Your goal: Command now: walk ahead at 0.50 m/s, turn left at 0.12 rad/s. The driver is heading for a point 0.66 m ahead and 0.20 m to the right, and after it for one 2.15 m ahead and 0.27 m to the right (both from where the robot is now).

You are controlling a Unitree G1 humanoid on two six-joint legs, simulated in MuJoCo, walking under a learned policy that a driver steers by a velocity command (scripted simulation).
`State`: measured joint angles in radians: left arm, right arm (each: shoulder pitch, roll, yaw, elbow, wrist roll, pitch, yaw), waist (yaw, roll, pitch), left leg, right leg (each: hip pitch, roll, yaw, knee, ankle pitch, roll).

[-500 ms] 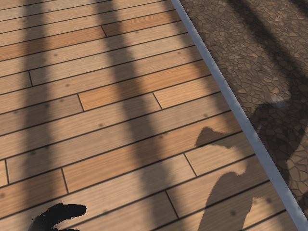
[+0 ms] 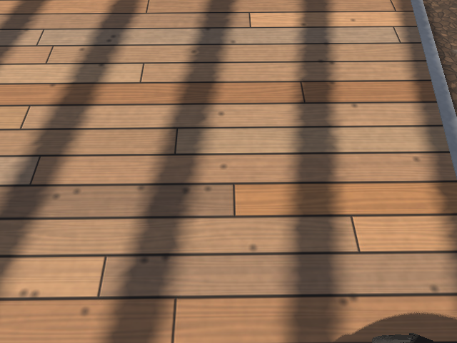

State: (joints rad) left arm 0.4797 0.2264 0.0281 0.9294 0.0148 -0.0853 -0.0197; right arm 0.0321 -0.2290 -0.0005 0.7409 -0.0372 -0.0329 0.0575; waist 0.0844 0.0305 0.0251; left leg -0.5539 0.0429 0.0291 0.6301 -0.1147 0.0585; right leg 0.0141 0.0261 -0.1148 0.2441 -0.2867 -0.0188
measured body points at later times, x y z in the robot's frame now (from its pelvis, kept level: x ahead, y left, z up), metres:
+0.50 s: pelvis +0.24 +0.02 +0.00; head +0.28 +0.02 +0.44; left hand +0.43 +0.23 -0.13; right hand +0.18 -0.22 -0.14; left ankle +0.14 +0.10 -0.74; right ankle +0.39 -0.11 -0.70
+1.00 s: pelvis +0.36 +0.00 +0.00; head +0.39 -0.03 +0.45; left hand +0.56 +0.22 -0.12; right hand +0.37 -0.29 -0.13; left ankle +0.48 +0.13 -0.69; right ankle +0.40 -0.07 -0.74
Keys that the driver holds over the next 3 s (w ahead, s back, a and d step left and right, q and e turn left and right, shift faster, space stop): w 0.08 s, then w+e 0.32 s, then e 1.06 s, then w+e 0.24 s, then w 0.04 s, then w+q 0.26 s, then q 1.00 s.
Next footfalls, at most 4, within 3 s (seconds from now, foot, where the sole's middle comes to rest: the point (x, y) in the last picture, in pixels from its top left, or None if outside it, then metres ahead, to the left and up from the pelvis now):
0.06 left None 0.18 0.10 -0.78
0.58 right None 0.44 -0.08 -0.78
1.18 left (226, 337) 0.48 0.08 -0.78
1.68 right None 0.32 -0.06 -0.78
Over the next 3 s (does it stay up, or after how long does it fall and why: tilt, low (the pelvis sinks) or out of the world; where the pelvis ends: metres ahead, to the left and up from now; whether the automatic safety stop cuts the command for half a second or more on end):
stays up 0.56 -0.32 0.01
